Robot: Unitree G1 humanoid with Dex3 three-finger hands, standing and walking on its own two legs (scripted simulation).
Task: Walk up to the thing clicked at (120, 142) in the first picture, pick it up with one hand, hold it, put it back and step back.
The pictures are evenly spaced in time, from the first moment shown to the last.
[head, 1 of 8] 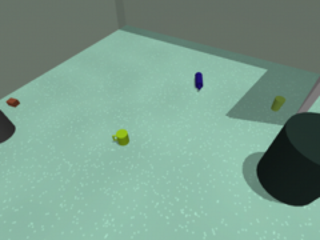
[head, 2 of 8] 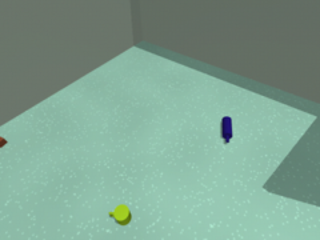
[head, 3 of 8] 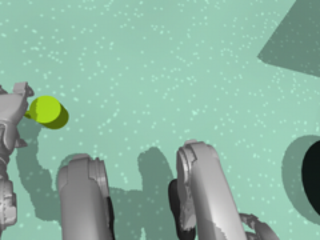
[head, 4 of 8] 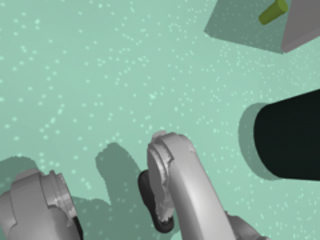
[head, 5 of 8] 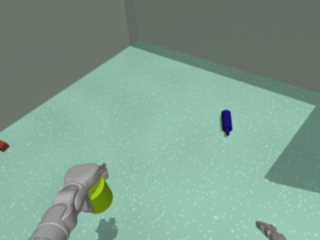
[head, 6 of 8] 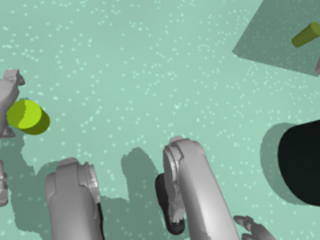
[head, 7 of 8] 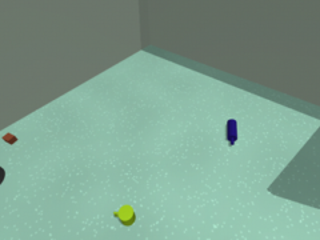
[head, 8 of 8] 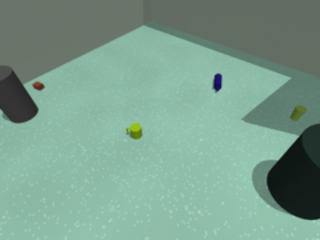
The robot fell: no
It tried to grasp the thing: yes
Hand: left
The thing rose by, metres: 0.64
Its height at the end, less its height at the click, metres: +0.00
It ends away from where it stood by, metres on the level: 0.02
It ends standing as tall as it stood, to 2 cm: yes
